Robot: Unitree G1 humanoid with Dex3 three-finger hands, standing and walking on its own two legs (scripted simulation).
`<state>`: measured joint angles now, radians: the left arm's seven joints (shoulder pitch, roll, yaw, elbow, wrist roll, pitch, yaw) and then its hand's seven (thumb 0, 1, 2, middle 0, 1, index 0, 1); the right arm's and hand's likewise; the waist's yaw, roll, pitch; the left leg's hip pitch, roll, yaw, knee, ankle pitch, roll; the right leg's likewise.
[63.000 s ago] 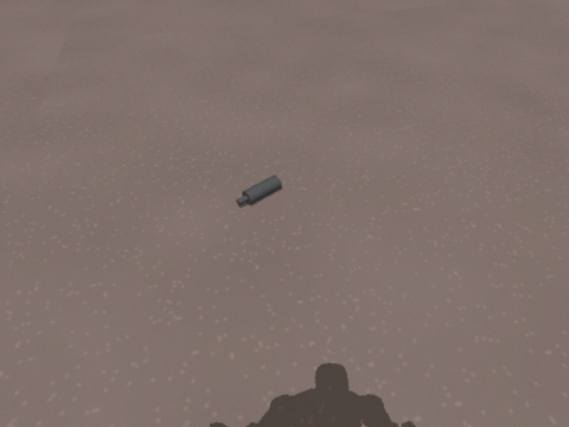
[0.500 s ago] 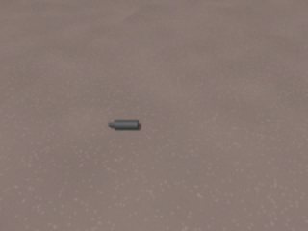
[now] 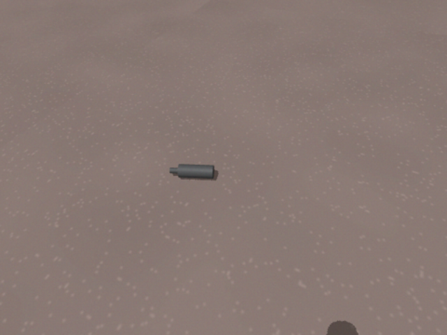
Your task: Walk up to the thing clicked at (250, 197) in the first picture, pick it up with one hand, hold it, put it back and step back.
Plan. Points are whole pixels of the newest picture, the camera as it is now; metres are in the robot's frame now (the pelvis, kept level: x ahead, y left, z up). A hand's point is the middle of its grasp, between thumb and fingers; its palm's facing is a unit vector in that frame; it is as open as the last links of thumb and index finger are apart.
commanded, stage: step back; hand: left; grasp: from above
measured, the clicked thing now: (191, 171) +1.09 +0.24 -0.72
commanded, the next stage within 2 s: stand in 0.16 s
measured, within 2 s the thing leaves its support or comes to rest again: neither
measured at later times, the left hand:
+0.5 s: hand out of the picture +0.10 +0.26 -0.13, palm faces -0.04 -0.94 -0.33, open 7.4 cm
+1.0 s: hand out of the picture +0.09 +0.26 -0.13, palm faces -0.06 -0.94 -0.34, open 7.4 cm
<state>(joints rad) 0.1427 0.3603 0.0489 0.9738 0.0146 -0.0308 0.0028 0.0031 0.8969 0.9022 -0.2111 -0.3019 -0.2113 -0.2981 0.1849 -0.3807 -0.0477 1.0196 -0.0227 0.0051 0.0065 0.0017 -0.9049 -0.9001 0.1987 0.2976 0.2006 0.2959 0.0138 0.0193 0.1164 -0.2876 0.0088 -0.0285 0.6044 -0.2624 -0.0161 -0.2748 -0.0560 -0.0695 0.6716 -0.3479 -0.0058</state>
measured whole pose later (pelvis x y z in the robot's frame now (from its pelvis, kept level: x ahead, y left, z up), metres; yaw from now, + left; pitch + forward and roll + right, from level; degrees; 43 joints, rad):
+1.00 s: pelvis +0.00 +0.01 +0.02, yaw -2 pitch -3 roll +0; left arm 0.10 0.35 -0.01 1.14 0.01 -0.02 -0.01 0.00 0.90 0.90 -0.21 -0.30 -0.21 -0.30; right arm 0.10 -0.35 -0.01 1.15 -0.01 -0.01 0.02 0.00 -0.90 -0.90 0.20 0.30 0.20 0.30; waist -0.01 0.01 0.06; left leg -0.14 0.03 0.00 0.33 -0.14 -0.03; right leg -0.11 -0.02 -0.02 0.34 -0.17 0.01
